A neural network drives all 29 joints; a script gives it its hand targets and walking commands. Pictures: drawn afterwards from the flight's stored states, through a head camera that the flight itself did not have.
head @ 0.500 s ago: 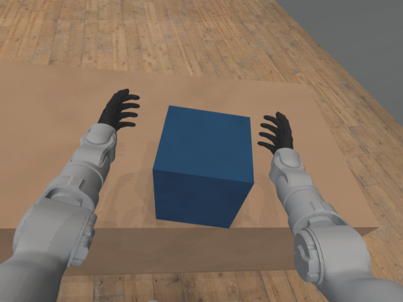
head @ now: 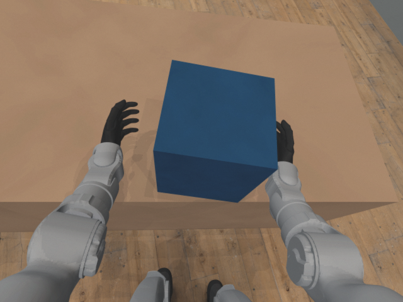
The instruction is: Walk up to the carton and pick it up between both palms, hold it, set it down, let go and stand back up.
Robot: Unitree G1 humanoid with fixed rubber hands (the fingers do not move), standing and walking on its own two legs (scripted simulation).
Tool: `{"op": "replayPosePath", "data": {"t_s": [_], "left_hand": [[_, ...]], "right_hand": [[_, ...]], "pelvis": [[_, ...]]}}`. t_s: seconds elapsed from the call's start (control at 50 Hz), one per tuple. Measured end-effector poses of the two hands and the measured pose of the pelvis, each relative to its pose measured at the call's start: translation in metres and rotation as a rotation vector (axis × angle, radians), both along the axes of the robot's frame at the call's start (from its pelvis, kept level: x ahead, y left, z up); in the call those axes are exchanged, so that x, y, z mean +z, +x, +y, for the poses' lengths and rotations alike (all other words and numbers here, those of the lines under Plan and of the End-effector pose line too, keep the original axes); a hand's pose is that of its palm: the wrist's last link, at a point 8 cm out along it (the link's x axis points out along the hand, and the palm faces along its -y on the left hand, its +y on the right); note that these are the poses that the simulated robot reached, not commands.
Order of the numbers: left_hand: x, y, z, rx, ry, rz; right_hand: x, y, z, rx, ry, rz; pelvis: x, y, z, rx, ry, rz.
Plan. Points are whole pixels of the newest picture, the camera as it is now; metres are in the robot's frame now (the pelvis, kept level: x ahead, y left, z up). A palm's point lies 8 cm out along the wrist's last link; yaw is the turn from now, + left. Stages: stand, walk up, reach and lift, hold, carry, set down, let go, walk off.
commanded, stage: reach and lift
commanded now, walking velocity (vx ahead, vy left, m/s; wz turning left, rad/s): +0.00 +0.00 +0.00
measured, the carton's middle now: (209, 141) +0.45 -0.01 -0.05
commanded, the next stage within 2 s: none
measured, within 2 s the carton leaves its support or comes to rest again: neither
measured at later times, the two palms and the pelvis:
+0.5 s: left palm (139, 129) +0.45 +0.14 -0.01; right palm (277, 158) +0.41 -0.16 -0.02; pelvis +0.00 -0.01 +0.00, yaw -1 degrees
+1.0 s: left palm (139, 131) +0.44 +0.14 -0.02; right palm (277, 159) +0.41 -0.16 -0.02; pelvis +0.00 -0.01 +0.00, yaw -1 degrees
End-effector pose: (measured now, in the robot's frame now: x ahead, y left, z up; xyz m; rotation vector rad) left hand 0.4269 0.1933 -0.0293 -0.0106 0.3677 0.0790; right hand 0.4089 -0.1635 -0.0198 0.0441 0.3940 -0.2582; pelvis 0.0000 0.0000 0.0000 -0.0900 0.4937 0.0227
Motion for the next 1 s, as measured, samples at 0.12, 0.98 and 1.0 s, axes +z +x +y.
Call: {"op": "replayPosePath", "data": {"t_s": [0.12,0.98,1.0], "left_hand": [[-0.009,0.006,-0.011,-0.008,-0.011,-0.012],[0.012,0.017,-0.051,-0.03,-0.061,-0.111],[0.012,0.017,-0.051,-0.03,-0.06,-0.111]], "right_hand": [[-0.008,0.004,-0.001,0.005,-0.018,-0.036],[-0.003,-0.002,0.008,0.029,-0.038,-0.116],[-0.003,-0.002,0.008,0.028,-0.037,-0.116]], "pelvis": [[-0.002,0.004,0.0,-0.002,-0.002,0.035],[-0.002,0.002,-0.011,-0.011,0.0,0.035],[-0.002,0.002,-0.011,-0.011,0.0,0.035]]}}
